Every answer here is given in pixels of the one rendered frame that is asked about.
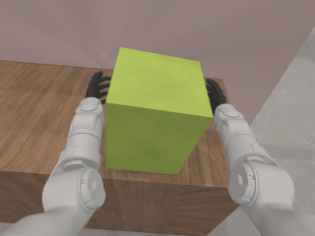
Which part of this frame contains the right robot hand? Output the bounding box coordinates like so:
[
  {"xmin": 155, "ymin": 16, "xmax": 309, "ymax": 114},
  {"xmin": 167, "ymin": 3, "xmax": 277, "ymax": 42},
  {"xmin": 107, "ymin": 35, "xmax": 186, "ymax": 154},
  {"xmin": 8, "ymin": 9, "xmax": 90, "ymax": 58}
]
[{"xmin": 205, "ymin": 79, "xmax": 226, "ymax": 116}]

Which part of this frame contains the left robot forearm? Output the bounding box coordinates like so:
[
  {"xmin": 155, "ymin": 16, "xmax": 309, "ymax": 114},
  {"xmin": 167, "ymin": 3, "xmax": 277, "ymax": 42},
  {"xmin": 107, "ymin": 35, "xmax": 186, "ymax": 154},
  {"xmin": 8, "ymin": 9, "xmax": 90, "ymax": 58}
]
[{"xmin": 42, "ymin": 97, "xmax": 105, "ymax": 207}]

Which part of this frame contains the carton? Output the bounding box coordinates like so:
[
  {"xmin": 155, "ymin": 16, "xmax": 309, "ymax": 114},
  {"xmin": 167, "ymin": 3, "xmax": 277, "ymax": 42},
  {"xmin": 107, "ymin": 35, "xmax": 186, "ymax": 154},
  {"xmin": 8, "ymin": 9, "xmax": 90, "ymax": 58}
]
[{"xmin": 105, "ymin": 47, "xmax": 214, "ymax": 175}]

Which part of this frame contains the robot right upper arm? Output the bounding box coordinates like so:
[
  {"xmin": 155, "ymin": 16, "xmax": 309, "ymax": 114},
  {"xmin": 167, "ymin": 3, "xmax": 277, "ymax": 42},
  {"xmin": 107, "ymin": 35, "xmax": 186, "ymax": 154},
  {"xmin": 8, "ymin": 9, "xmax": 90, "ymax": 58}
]
[{"xmin": 227, "ymin": 161, "xmax": 315, "ymax": 236}]

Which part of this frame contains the right robot forearm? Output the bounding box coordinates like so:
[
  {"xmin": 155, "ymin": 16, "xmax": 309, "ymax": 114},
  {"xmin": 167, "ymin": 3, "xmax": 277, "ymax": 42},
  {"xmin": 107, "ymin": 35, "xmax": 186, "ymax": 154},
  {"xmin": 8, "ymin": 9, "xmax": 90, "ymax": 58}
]
[{"xmin": 214, "ymin": 103, "xmax": 295, "ymax": 197}]

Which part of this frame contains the left robot hand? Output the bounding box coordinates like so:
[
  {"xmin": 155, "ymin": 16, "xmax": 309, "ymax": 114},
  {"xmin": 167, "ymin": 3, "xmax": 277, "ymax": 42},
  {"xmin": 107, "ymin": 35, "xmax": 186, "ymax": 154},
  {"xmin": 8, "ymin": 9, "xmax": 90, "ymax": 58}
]
[{"xmin": 85, "ymin": 71, "xmax": 111, "ymax": 104}]

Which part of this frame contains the robot left upper arm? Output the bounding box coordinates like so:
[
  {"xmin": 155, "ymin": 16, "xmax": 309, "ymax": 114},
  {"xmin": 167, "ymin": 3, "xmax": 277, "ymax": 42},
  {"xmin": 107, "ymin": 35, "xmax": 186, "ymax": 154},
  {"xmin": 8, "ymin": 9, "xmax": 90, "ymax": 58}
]
[{"xmin": 0, "ymin": 167, "xmax": 106, "ymax": 236}]

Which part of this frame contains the pedestal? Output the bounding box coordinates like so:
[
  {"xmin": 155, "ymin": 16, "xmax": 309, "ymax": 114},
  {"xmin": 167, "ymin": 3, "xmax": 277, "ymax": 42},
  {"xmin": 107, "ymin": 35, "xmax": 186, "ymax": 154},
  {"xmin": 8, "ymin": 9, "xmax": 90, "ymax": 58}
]
[{"xmin": 0, "ymin": 60, "xmax": 240, "ymax": 236}]

